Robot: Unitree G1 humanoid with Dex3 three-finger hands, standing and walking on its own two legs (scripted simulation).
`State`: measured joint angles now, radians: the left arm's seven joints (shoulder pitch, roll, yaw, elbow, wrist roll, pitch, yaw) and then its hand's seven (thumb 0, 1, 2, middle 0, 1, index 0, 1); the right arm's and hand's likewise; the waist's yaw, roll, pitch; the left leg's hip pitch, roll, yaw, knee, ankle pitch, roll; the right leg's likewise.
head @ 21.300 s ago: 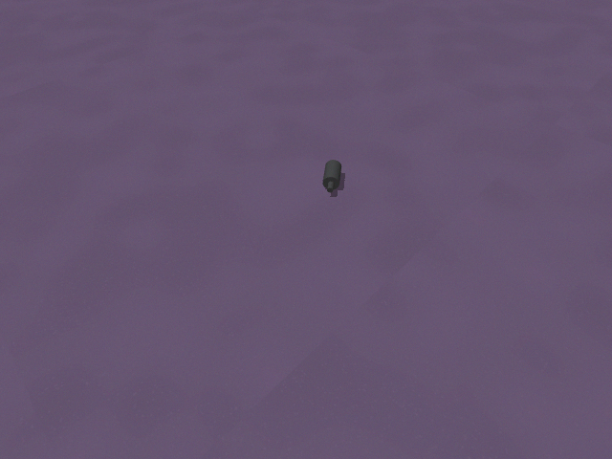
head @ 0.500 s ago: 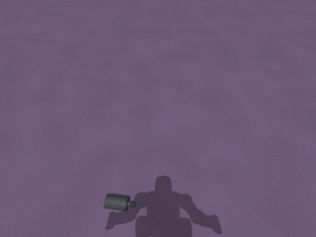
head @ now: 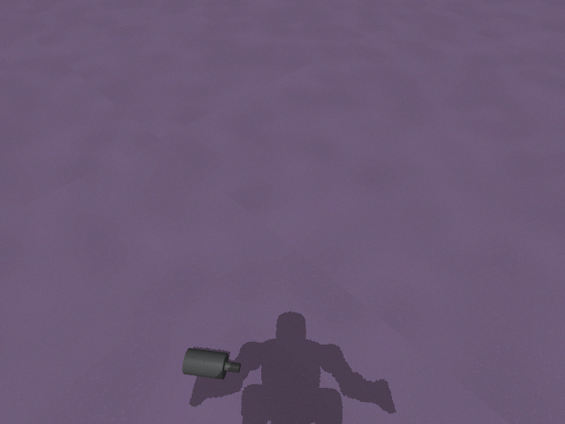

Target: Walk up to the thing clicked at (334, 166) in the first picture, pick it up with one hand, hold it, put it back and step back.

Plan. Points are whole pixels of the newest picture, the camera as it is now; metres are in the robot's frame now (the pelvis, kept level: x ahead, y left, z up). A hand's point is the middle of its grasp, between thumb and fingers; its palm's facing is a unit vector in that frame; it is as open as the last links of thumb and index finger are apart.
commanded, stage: stand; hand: left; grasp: from above
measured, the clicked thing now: (213, 364) +0.43 +0.28 -0.74
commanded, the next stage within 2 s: rise first in 0.64 s
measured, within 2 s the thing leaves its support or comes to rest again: neither
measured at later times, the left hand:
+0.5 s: hand out of the picture +0.07 +0.26 -0.16, palm faces -0.03 -0.94 -0.34, open 7.4 cm
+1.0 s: hand (144, 414) +0.17 +0.26 -0.17, palm faces -0.01 -0.94 -0.34, open 9.2 cm
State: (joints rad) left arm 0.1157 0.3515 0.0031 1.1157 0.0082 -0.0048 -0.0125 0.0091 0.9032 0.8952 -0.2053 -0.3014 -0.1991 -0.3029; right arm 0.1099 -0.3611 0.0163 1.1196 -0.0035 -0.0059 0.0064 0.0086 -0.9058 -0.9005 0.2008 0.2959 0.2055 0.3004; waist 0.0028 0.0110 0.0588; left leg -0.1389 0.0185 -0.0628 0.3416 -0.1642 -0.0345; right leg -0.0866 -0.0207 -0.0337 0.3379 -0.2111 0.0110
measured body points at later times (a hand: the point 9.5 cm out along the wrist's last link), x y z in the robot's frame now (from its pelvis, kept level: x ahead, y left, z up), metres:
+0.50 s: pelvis +0.00 +0.00 +0.00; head +0.02 +0.00 +0.45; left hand +0.07 +0.31 -0.13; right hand +0.07 -0.30 -0.13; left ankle +0.02 +0.14 -0.75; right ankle -0.02 -0.12 -0.75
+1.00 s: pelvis -0.01 +0.01 -0.02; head +0.05 +0.01 +0.42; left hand +0.17 +0.30 -0.14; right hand +0.09 -0.26 -0.14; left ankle +0.02 +0.14 -0.75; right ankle -0.02 -0.12 -0.75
